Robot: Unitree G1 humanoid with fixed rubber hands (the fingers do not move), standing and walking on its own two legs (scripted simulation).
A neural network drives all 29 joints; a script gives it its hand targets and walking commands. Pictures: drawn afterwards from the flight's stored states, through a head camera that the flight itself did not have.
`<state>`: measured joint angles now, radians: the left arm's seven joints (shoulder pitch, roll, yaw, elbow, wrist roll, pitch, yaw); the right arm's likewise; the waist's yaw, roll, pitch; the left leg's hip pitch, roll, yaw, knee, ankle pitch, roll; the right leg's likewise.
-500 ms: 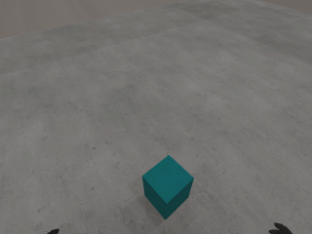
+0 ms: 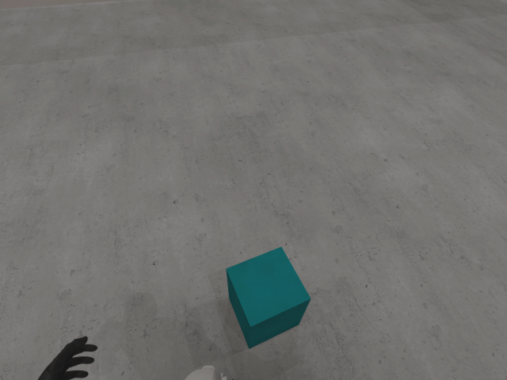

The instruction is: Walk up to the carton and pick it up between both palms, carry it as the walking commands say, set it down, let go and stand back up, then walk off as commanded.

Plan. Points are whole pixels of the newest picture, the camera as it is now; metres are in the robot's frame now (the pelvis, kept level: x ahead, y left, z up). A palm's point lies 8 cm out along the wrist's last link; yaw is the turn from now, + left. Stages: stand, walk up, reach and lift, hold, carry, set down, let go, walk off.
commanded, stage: walk up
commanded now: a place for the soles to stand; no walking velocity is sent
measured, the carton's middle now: (265, 298) +0.48 -0.02 -0.61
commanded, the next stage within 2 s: none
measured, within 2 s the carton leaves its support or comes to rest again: neither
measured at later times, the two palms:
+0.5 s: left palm out of the picture +0.10 +0.14 -0.12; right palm out of the picture +0.27 -0.55 -0.07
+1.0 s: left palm out of the picture -0.01 +0.10 -0.07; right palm (501, 265) +0.36 -0.47 -0.08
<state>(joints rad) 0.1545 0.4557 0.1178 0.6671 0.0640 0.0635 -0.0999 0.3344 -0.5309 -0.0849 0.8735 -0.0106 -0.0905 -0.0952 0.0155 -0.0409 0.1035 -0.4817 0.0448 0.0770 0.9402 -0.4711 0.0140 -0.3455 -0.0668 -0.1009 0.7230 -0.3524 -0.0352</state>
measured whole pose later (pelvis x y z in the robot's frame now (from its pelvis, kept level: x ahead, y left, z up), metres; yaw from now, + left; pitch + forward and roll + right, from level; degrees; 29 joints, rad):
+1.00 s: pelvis +0.09 -0.24 -0.01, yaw +29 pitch -2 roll +1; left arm 0.25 0.48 0.04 0.81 0.02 -0.07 0.02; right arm 0.18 -0.48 -0.05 0.79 -0.01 -0.01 0.01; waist 0.03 0.01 0.07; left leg -0.39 -0.05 -0.04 0.84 -0.47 0.04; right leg -0.37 -0.11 -0.13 0.80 -0.39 -0.01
